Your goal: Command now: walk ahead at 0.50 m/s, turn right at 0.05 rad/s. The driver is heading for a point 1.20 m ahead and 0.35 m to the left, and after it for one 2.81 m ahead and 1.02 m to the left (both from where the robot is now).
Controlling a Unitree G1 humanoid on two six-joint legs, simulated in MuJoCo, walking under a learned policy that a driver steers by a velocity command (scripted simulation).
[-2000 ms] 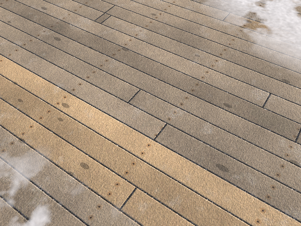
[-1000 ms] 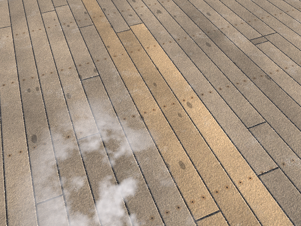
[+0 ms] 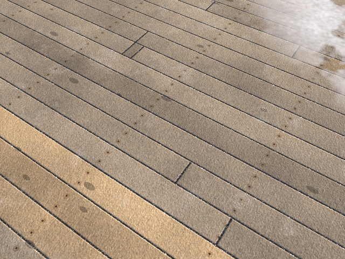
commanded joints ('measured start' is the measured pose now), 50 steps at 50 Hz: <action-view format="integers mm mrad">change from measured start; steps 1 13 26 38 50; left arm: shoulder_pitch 173 267 177 -38 322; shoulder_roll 114 85 121 78 320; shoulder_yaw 36 18 14 -1 57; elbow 28 128 41 -61 -25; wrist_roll -11 -19 -8 10 36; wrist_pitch -26 -84 -72 -10 -57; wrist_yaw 24 30 31 9 50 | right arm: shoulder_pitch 6 -233 31 35 118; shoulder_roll -114 -48 -265 -185 -74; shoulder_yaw -25 -24 -107 -81 -51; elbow -69 -92 -45 -30 -102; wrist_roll -7 -21 2 6 26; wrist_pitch -9 26 30 -5 -22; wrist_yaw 9 50 18 8 9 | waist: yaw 57 85 -48 10 125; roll -2 -66 43 53 -283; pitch -94 21 -235 -38 -389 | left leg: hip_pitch -293 -401 513 153 -228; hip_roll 54 8 262 11 -231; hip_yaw -104 -48 -695 -331 -208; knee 21 -397 -904 -977 -55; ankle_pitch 64 423 219 588 -75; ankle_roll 13 2 407 204 47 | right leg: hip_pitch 322 358 -363 -269 689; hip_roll -338 -258 -98 -167 -506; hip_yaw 338 -9 159 85 736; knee -340 -469 879 255 -245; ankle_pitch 321 446 -226 135 -156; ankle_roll -123 3 92 191 -77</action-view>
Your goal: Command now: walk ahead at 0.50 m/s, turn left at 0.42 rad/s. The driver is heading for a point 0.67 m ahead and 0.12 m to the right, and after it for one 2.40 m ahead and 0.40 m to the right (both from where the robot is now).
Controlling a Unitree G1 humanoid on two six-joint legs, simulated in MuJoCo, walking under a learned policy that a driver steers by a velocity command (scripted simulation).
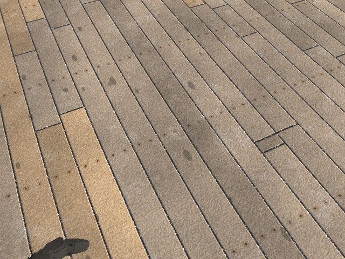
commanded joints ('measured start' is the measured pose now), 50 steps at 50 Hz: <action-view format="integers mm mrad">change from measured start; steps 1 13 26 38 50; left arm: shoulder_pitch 332 331 400 98 355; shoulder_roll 258 101 107 17 290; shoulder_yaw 90 56 75 61 144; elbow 26 144 145 46 81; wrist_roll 0 -39 -35 -11 4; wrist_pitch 6 -28 20 71 53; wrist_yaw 17 -13 -1 -65 -19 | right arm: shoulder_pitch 82 -310 -122 -99 3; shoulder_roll -80 -1 -99 -27 14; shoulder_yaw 1 47 14 18 24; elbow -86 -163 -127 -42 -93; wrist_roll -10 -44 -34 -17 -13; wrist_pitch -20 7 -24 -67 -20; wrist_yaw -1 50 -8 -9 5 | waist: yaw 121 99 28 75 161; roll -218 -96 108 83 -276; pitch -312 1 -121 27 -309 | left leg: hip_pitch -558 -546 122 -25 -603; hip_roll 35 207 544 393 195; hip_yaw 67 216 -275 313 441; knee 617 181 -406 -496 717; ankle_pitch -37 318 -21 567 -63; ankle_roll -8 -85 97 52 -107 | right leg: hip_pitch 692 320 -197 -226 834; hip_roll -438 -188 -31 -100 -324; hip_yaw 804 135 67 -9 548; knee -261 -409 605 354 -121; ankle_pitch -377 89 -362 30 -253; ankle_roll -220 -178 -73 -3 -371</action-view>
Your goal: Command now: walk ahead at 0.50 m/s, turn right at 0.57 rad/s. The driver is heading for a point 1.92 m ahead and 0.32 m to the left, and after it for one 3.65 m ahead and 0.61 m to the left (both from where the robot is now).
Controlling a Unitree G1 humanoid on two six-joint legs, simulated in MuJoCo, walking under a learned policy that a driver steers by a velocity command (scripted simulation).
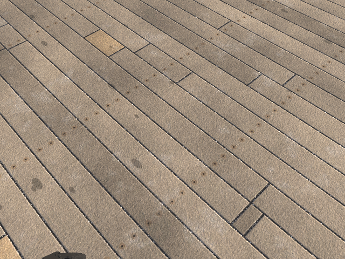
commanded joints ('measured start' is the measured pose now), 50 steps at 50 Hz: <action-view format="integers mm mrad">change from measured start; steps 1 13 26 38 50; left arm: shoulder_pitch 392 334 366 195 -64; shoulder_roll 290 129 168 86 121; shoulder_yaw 92 30 12 -18 -25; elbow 22 104 184 13 -103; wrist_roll -29 -42 -11 3 -22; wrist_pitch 11 -60 -58 -20 -46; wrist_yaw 39 40 92 42 36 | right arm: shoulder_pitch -102 -227 -187 -65 32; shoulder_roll -143 -83 -101 -178 -212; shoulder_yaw -25 -10 -16 -55 -71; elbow -170 -171 -168 -100 -110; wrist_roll -5 -6 -8 23 3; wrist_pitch -27 26 8 -12 1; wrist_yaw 18 41 47 21 0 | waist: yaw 190 70 7 71 -8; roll -99 -38 -102 16 79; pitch -354 -15 -90 -36 -38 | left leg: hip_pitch -733 -654 -369 -193 -12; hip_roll -99 27 -203 -2 5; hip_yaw -267 -256 -128 -548 -657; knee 713 190 -157 -528 -370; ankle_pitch -24 436 294 633 766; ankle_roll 13 21 182 323 214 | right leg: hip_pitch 819 411 652 -100 -28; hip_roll -379 -179 -247 -127 -47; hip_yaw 848 237 16 124 145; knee -331 -483 -88 416 -69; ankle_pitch -134 397 1155 -57 96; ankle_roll -256 -53 36 188 160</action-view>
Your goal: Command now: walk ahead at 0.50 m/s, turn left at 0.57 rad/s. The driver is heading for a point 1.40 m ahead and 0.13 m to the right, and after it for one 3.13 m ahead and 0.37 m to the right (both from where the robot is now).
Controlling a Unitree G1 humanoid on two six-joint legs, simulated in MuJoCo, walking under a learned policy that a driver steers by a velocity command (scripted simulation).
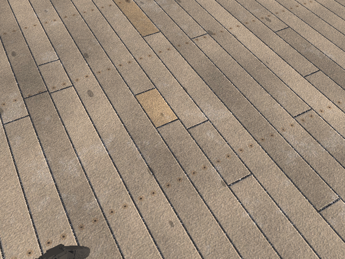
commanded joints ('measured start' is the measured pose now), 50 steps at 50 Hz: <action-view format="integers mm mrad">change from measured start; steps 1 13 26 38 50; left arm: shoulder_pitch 19 279 399 257 6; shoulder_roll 127 109 161 34 47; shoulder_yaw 35 57 76 75 62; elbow -67 59 170 92 -26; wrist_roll -7 -13 -25 1 12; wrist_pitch -31 -71 -39 35 34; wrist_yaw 10 13 8 -28 -49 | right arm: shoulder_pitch -36 -111 -228 -125 -24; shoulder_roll -186 -65 -83 -60 -138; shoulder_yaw -43 7 28 16 -9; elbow -67 -114 -145 -64 20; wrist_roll -7 -29 -34 -3 -11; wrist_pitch -11 20 -31 -74 -41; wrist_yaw -11 43 22 -10 -23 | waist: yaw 80 87 43 109 84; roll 120 -72 -7 111 122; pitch -34 -27 -67 3 26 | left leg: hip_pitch -58 -579 -153 -69 95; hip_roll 258 155 140 426 432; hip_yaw -199 87 234 164 430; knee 80 742 122 -190 17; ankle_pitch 643 41 177 341 884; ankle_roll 56 -67 -49 50 -4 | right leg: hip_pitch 203 461 455 -94 79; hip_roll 59 -195 -123 -50 56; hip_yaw -13 149 44 -10 -196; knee -95 -442 -161 469 17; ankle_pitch -76 53 331 -118 -133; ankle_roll -37 -223 -170 -75 -175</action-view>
